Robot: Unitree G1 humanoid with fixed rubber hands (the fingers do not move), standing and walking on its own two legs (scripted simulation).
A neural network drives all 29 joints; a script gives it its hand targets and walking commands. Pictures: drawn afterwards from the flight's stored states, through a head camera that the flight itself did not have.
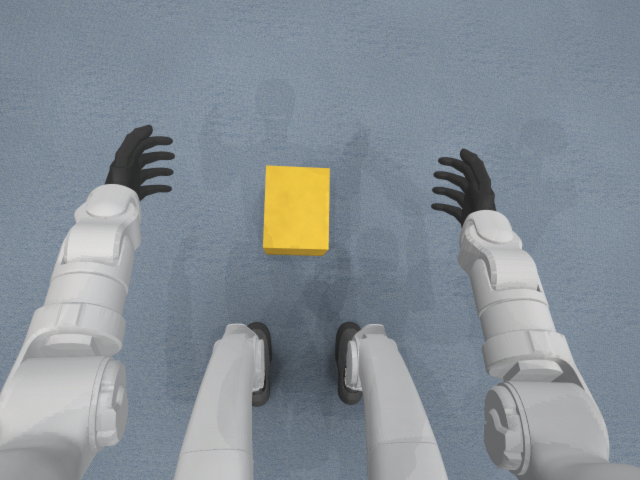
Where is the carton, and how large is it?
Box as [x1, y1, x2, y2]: [263, 165, 329, 255]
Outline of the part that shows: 266,165 263,248 266,254 322,255 328,249 329,168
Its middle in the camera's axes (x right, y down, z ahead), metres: -0.05 -0.07 +0.98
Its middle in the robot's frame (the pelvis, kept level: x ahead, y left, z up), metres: +0.50 +0.01 -0.60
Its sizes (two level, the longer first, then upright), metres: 0.195 0.151 0.152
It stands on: the floor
